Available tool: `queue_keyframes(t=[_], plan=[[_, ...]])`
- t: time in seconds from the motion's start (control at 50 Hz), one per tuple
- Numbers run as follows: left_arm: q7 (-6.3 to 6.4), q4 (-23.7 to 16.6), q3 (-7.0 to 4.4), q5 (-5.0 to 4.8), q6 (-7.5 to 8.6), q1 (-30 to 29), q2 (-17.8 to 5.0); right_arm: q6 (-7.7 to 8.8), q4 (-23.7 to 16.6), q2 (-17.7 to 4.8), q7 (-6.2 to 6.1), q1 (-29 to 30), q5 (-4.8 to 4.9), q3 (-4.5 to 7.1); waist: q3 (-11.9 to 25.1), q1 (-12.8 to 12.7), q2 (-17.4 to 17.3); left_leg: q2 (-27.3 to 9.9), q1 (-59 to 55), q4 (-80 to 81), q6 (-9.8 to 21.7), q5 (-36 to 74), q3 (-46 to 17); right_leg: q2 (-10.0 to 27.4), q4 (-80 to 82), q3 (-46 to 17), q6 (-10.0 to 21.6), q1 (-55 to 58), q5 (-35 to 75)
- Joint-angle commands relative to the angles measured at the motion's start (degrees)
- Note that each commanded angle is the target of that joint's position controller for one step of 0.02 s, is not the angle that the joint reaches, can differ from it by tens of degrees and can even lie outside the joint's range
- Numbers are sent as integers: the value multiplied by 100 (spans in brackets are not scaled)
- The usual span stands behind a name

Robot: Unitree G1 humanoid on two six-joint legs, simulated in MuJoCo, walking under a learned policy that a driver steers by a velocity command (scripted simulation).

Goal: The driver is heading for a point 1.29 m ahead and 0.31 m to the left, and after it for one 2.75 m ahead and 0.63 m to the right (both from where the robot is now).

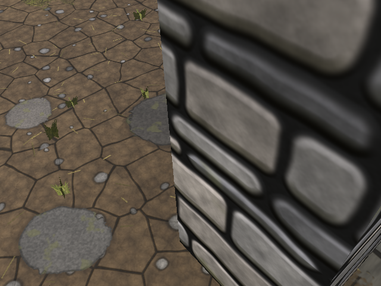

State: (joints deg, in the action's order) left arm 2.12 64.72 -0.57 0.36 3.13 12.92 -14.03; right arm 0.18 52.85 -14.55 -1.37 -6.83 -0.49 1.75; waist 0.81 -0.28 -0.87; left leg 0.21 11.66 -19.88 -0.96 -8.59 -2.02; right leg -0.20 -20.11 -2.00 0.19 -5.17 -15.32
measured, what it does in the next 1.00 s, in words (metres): stands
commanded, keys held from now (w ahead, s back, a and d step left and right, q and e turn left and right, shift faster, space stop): w+shift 1.00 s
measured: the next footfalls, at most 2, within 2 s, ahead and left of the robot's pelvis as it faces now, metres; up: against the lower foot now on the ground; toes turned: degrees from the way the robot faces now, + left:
left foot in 1.80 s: +0.16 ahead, +0.24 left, +0.00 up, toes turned +28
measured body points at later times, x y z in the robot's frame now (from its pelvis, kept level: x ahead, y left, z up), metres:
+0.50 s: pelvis +0.03 +0.00 +0.00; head +0.04 +0.00 +0.45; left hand +0.19 +0.24 -0.12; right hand +0.19 -0.26 -0.11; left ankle +0.02 +0.13 -0.75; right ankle -0.05 -0.12 -0.75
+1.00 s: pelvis +0.01 -0.02 +0.01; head +0.02 -0.01 +0.46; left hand +0.17 +0.23 -0.12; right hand +0.18 -0.27 -0.10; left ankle +0.02 +0.13 -0.75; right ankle -0.05 -0.12 -0.75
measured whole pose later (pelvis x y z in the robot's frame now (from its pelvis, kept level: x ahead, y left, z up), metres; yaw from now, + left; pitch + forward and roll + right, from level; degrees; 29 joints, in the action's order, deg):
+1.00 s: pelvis +0.01 -0.02 +0.01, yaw -2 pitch +0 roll +0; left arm 0.4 56.1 3.0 -0.5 5.1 4.1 -15.1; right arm 4.6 58.1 -15.1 -0.3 0.6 -0.3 -2.9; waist 0.5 0.7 1.1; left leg -2.1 6.1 -11.9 -2.5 -6.0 -1.1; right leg -1.8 -9.0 -3.2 1.4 1.2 -10.3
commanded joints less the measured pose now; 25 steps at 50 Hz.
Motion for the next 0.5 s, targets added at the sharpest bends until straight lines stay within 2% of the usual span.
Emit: queue_keyframes(t=[0.02, 0.1, 0.12, 0.14, 0.16, 0.22, 0.36, 0.5], plan=[[52, -421, -23, -44, 149, -431, -601, 214, -513, -537, -50, 751, 27, 50, -5, -3, 207, -271, -315, 402, 148, -162, -348, 376, 760, -478, 245, -486, -170], [23, -576, -1, -81, 263, -450, -673, 409, -571, -541, -18, 828, 79, 30, -43, -59, 229, -213, -206, 305, 186, -77, -266, 445, 715, -565, 412, -168, 310], [-29, -573, 68, -72, 281, -478, -375, 380, -300, -428, 62, 443, -156, -59, -180, 169, 579, -495, -366, 353, 160, 560, -274, 493, 725, -530, 288, -250, 1116], [-41, -663, 67, -78, 304, -525, -392, 397, -236, -547, 71, 354, -156, -32, -88, 153, 413, -499, -431, 346, 177, 903, -311, 481, 621, -463, 237, -53, 1579], [-41, -726, 48, -82, 321, -533, -472, 421, -208, -601, 67, 431, -115, -32, 45, 114, 235, -517, -516, 324, 189, 1208, -315, 501, 563, -440, 209, 81, 1848], [-23, -873, 37, -107, 322, -589, -582, 463, -172, -576, 52, 648, -29, -73, 362, 46, -14, -576, -712, 269, 210, 1844, -316, 530, 494, -396, 182, 347, 2184], [-30, -1133, 98, -100, 303, -867, -542, 470, -32, -604, 21, 877, 1, -135, 567, 37, 43, -662, -866, 294, 206, 2449, -295, 604, 523, -378, 86, 583, 2735], [-51, -1272, 149, -97, 288, -1080, -595, 460, 69, -670, 18, 1023, 8, -189, 628, 67, 162, -723, -925, 415, 163, 2408, -288, 654, 664, -409, 26, 693, 2851]])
